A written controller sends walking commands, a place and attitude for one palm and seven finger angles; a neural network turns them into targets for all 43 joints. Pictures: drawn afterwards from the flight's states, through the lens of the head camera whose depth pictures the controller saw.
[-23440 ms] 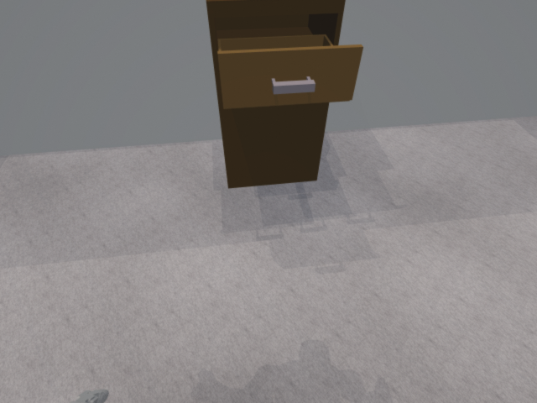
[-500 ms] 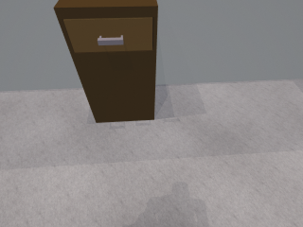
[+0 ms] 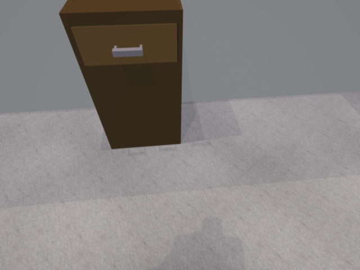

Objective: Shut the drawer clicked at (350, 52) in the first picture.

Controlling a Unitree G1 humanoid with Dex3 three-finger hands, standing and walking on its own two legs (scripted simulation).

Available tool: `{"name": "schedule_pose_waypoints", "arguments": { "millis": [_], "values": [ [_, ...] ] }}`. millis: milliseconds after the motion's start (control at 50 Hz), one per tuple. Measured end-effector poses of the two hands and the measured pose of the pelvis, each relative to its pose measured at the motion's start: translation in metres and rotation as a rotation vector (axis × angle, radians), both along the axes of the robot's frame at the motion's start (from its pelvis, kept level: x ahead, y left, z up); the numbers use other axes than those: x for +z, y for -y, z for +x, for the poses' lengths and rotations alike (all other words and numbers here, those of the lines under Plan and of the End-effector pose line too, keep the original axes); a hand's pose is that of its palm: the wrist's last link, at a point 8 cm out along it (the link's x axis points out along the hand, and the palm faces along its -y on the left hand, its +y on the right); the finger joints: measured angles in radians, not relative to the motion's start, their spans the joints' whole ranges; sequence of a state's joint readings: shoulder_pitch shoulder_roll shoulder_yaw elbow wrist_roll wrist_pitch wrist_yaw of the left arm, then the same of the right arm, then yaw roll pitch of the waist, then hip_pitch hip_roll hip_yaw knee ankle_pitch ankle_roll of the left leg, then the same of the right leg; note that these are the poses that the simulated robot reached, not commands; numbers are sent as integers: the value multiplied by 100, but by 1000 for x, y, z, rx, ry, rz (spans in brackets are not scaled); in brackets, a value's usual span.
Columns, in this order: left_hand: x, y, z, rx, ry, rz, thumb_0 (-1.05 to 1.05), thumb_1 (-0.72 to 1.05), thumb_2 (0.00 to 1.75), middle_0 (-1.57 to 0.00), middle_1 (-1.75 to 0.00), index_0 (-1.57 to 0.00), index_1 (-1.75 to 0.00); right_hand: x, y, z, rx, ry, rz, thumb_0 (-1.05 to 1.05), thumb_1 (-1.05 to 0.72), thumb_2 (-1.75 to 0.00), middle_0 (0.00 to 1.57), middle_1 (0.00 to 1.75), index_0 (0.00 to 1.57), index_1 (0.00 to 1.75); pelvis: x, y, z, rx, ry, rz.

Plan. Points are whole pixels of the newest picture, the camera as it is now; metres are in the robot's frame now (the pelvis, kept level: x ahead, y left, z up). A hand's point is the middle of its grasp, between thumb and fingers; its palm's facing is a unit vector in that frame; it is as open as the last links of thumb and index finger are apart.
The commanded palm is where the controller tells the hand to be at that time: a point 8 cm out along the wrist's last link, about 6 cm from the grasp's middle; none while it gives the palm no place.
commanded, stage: let the arm hang, fingers relaxed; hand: left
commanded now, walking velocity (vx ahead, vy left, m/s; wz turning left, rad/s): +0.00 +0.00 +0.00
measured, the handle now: (128, 49) +0.97 +0.28 -0.02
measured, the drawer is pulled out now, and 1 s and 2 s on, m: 0.00 0.00 0.00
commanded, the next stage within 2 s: look to check the result in 0.02 s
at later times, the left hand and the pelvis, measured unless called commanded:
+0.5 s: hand out of the picture +0.00 +0.16 -0.18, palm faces +0.02 -0.98 -0.18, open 7.4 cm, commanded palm none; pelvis +0.00 +0.00 +0.00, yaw +0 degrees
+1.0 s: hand out of the picture +0.01 +0.16 -0.17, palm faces +0.02 -0.98 -0.20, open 7.4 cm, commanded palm none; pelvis +0.01 -0.01 +0.00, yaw +0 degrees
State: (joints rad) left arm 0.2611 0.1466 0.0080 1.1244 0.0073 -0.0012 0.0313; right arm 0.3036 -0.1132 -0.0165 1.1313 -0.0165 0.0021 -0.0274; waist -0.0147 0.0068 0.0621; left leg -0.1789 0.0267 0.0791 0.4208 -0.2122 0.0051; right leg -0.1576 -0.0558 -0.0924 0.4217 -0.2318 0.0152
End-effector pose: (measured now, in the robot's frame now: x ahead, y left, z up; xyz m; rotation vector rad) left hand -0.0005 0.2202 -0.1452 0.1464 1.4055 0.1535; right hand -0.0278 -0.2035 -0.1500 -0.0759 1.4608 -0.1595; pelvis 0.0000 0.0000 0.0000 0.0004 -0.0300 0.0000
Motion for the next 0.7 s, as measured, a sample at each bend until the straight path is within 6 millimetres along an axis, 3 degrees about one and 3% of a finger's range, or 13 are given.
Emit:
{"name": "schedule_pose_waypoints", "arguments": {
  "millis": [280, 700],
  "values": [
    [-1, 6, -10, 11, -30, -9, 1, 91, 89, -20, -30, -20, -30, 0, 3, 9, -1, 13, -7, 0, -91, -90, 20, 30, 19, 30, 0, 1, 3, -2, 1, 0],
    [1, 7, 4, 5, -4, 2, 1, 91, 89, -20, -30, -20, -30, 1, 13, 17, 6, 19, -14, 0, -91, -90, 20, 30, 19, 30, 1, 7, 7, 0, -1, 0]
  ]
}}
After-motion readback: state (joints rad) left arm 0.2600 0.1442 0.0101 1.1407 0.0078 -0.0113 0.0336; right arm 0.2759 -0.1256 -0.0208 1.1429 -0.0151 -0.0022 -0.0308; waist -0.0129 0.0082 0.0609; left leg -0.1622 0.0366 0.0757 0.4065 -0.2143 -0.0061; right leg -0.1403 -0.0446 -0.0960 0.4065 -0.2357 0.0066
